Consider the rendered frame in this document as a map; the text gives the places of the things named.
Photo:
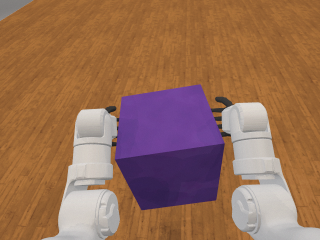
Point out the robot left forearm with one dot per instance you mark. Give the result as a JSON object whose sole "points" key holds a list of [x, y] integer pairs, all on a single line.
{"points": [[91, 165]]}

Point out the robot right forearm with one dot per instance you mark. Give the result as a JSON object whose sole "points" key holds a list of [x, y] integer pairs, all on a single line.
{"points": [[248, 125]]}

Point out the right robot hand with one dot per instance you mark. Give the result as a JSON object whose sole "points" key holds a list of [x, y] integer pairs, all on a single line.
{"points": [[227, 103]]}

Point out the left robot upper arm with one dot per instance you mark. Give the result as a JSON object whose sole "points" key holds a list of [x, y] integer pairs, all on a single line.
{"points": [[88, 215]]}

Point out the carton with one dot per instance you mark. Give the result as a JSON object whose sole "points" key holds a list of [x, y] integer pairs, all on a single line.
{"points": [[169, 147]]}

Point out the left robot hand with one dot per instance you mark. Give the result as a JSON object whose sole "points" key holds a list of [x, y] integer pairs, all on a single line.
{"points": [[109, 110]]}

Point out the right robot upper arm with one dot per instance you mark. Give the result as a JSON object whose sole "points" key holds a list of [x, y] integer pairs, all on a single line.
{"points": [[267, 212]]}

